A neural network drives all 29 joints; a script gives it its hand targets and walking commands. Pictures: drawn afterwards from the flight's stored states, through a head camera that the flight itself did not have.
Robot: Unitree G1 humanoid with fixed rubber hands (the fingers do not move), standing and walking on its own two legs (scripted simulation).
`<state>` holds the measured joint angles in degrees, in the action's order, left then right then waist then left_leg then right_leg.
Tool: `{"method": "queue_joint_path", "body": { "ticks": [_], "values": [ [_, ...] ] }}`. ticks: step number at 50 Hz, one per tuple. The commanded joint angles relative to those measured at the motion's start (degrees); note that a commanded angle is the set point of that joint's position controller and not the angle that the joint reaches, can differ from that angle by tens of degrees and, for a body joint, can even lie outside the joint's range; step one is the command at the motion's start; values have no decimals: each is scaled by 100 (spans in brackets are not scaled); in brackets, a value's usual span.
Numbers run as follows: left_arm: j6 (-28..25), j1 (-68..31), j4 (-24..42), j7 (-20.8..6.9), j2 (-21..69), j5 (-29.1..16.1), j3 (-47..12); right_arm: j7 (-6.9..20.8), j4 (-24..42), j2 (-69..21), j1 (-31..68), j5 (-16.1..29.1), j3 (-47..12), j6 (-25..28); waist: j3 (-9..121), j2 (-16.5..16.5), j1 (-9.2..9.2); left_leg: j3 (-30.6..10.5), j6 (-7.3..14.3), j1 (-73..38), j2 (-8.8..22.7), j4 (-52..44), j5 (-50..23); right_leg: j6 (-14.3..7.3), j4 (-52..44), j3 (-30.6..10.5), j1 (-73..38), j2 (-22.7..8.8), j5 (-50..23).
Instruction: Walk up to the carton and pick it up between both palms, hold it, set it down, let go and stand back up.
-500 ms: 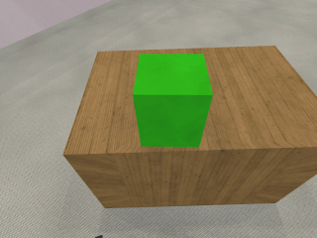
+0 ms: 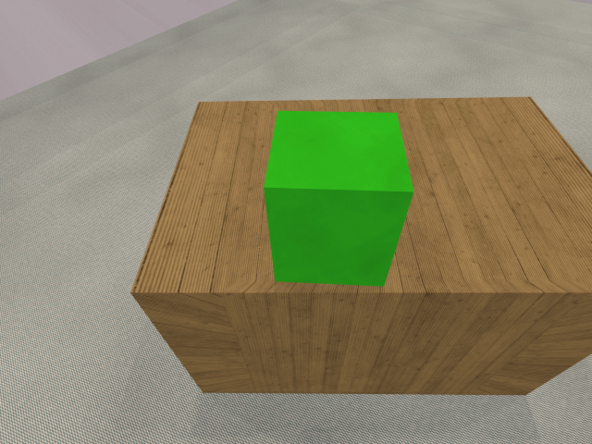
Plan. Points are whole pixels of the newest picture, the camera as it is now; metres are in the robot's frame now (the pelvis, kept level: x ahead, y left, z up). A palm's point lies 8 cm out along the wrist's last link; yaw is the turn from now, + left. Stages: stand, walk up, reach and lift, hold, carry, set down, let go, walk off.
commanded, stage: walk up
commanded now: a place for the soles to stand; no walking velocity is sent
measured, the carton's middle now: (332, 201) +0.53 -0.04 +0.00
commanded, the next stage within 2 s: none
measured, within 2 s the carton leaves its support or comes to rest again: neither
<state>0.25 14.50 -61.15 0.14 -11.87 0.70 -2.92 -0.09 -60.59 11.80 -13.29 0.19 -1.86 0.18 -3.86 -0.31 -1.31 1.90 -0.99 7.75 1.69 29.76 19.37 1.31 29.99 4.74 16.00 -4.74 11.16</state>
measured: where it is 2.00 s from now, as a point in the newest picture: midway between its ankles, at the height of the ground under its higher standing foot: outside the picture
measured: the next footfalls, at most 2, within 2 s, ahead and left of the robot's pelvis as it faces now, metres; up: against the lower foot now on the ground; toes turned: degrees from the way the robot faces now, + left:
right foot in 0.44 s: +0.15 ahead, -0.09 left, +0.00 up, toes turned -3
left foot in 0.68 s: +0.14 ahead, +0.16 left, +0.00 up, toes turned +1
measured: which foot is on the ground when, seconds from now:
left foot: down 0.00-0.48, up 0.50-0.66, down 0.68-1.00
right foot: down 0.00-0.30, up 0.32-0.42, down 0.44-1.00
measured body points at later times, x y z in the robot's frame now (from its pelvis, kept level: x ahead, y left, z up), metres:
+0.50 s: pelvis +0.07 +0.01 -0.02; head +0.10 +0.01 +0.43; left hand +0.12 +0.26 -0.16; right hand +0.00 -0.22 -0.17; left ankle -0.03 +0.13 -0.72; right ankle +0.11 -0.09 -0.73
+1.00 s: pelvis +0.10 +0.05 -0.01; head +0.12 +0.06 +0.44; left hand +0.18 +0.29 -0.16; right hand +0.24 -0.18 -0.13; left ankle +0.10 +0.15 -0.73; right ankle +0.11 -0.09 -0.73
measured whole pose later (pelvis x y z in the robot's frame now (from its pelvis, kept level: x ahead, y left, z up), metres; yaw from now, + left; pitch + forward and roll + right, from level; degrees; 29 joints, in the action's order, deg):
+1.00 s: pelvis +0.10 +0.05 -0.01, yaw -3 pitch -3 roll +0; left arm 0.9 9.4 -56.9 0.7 -12.3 0.6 -0.6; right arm -0.3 -52.3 10.4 -4.0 0.3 -0.1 -0.7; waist -5.8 -1.4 -1.8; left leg 5.7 1.7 12.5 0.9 35.0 19.5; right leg 2.2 35.0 -1.1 14.4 -2.3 17.5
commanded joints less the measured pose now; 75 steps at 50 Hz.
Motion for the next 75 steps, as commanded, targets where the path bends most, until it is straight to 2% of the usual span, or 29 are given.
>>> {"method": "queue_joint_path", "body": {
  "ticks": [1, 4, 5, 6, 10, 13, 14, 15, 16, 17, 20, 22, 23, 24, 25, 26, 28, 31, 33, 34, 35, 36, 37, 40, 44, 47, 69, 71, 75],
  "values": [
    [-130, 95, 329, 52, -859, 2, 142, -50, 225, 813, -288, 1, 144, 105, 74, 33, 80, -546, 388, 595, 472, -841, -772, -399, -700, -644, -370, -366, -263],
    [-133, 142, 286, 60, -858, 10, 135, -57, 173, 838, -285, -1, 144, 104, 50, 29, 54, -542, 394, 570, 475, -866, -822, -379, -687, -628, -381, -347, -302],
    [-157, 615, 358, 31, -943, 144, 281, 8, 177, 1023, -661, -180, 266, 108, 344, 54, 38, -402, 457, 650, 283, -703, 1277, -530, -589, -727, -632, -245, 1678],
    [-120, 675, 379, 32, -1099, 154, 360, 32, 225, 1060, -650, -193, 303, 76, 0, -19, 36, -524, 474, 1174, 265, -642, 2241, -622, -726, -1121, -497, -398, 2691],
    [-34, 946, 366, 108, -1347, 119, 494, 91, 536, 689, -732, -238, 264, 93, -590, -736, 12, 23, 304, 1838, -67, 442, 1200, -1019, -1631, -2395, -232, -1277, 3739],
    [-14, 179, 611, 76, -1267, 147, 490, 89, 551, 723, -1378, -251, 351, 220, -462, -678, 427, -234, 422, 613, 40, -236, 932, -741, -1139, -1569, 759, -888, 3198],
    [-14, -222, 779, 21, -1028, 147, 427, 72, 481, 865, -1659, -225, 407, 247, -601, -194, 593, -924, 557, 218, 326, -987, 1411, -448, -318, -870, 1309, -351, 2637],
    [-35, -433, 955, -29, -641, 142, 351, 37, 395, 1154, -1789, -139, 509, 242, -853, 747, 623, -2166, 779, 65, 985, -1864, 2121, -130, 1165, 48, 1884, 425, 1771],
    [-67, -336, 1039, -39, -491, 204, 313, -49, 347, 1286, -1710, -155, 558, 187, -1252, 893, 584, -2821, 1038, -190, 1593, -2031, 1369, -89, 1708, -44, 2565, 422, 1939],
    [-110, -263, 1046, -30, -466, 228, 342, -112, 358, 1178, -1667, -201, 522, 164, -1323, 773, 554, -2744, 1264, -493, 1824, -1801, 267, -154, 1986, -276, 2858, 239, 2022],
    [-310, -100, 1131, 5, -434, 217, 380, -121, 400, 1006, -1326, -321, 422, 191, -848, 937, 331, -1393, 1267, -708, 1437, -859, -2851, -277, 1196, -203, 1970, 152, 1415],
    [-394, 843, 891, 34, -433, 176, 420, -67, 537, 956, -792, -296, 364, 200, -276, 743, -270, -469, 803, 431, 880, 252, -3631, -491, -47, 92, -382, 451, -524],
    [-411, 1395, 810, 67, -789, 182, 530, -31, 683, 826, -716, -212, 307, 237, 188, 215, -518, -237, 483, 1080, 466, 1149, -3316, -718, -91, -704, -1501, 46, -1415],
    [-374, 1746, 824, 77, -1208, 134, 639, -43, 827, 704, -1081, -89, 283, 206, 782, -774, -452, 75, 108, 1603, -256, 2595, -1428, -1358, -428, -2677, -2047, -1231, -2370],
    [-293, 1917, 791, 99, -1231, 28, 670, -118, 903, 716, -1022, -125, 308, 110, 892, -930, -555, -205, 5, 1878, -475, 3375, 1556, -1864, -819, -3417, -2096, -1803, -2803],
    [-232, 1743, 836, 161, -1212, 16, 682, -152, 956, 685, -823, -178, 314, 43, 565, -721, -506, -514, 28, 2252, -215, 3812, 1984, -2000, -936, -3308, -1900, -1913, -2239],
    [-163, 914, 1067, 266, -1129, 85, 637, -151, 1122, 569, -618, -207, 318, 40, -56, -739, -286, -582, -29, 2519, 148, 3629, 1798, -1879, -879, -2563, -1196, -1723, -2070],
    [-163, -172, 1347, 223, -959, 138, 469, -123, 1000, 258, -1175, -164, 281, 47, 0, -994, 267, -313, -74, 1035, 302, 1803, 1013, -1378, -519, -1341, 42, -1266, -3175],
    [-105, -545, 1338, 121, -1020, 79, 404, -102, 867, 267, -1501, -118, 295, 128, 329, -657, 560, 36, 137, -156, 109, 140, -1456, -874, 348, -687, 466, -810, -3199],
    [-100, -321, 1305, 58, -772, 27, 300, -95, 968, 595, -1373, -145, 370, 172, 548, 36, 439, -579, 314, -494, 469, 32, -2778, -529, 810, -567, 611, -501, -2326],
    [-12, -96, 1265, 63, -583, -34, 276, -81, 1102, 905, -951, -23, 418, 179, 645, 647, 252, -1561, 800, 351, 1366, -441, -3871, -228, 1315, -245, 1, 262, 111],
    [113, -62, 1221, 125, -537, 10, 296, -77, 1170, 1111, -661, 20, 473, 159, 356, 796, 188, -1956, 1194, 841, 1731, -703, -3711, -151, 1570, -388, -196, 402, 1583],
    [174, -172, 1166, 160, -505, 11, 314, -101, 1238, 1184, -339, 41, 484, 136, 101, 900, 172, -1990, 1375, 973, 1782, -837, -3250, -139, 1623, -492, -33, 368, 1899],
    [48, -85, 1007, 128, -639, 23, 355, -126, 1403, 1061, 411, -33, 388, 42, 74, 794, -62, -1002, 911, 1040, 1203, -412, -2682, -286, 326, -609, -403, 43, -150],
    [-69, -400, 852, 43, -766, -13, 388, -90, 1145, 824, 253, 12, 395, 55, 526, 299, 149, -477, 505, 107, 690, -223, -2383, -322, 259, -801, -261, -58, -1475],
    [-67, -400, 815, 91, -720, 0, 377, -71, 1112, 838, 454, 9, 448, 22, 665, 263, 144, -402, 588, -157, 807, -246, -2653, -289, 283, -742, -178, -16, -1389],
    [-139, -123, 629, 138, -963, -83, 444, -61, 632, 906, 783, -26, 351, -151, 388, -151, 81, 130, 546, 109, 709, -662, -228, -392, -79, -1462, 199, 55, -954],
    [-75, 94, 470, 120, -859, -21, 419, -47, 620, 930, 539, -123, 330, -90, 226, -57, 80, -200, 605, 250, 978, -1270, 887, -360, -120, -1307, 188, 277, 85],
    [-105, 225, 384, 89, -859, -34, 412, -64, 550, 1010, 457, -120, 299, -80, -135, -5, 11, -38, 563, 407, 994, -1301, 920, -365, -347, -1383, 260, 290, 195]
  ]
}}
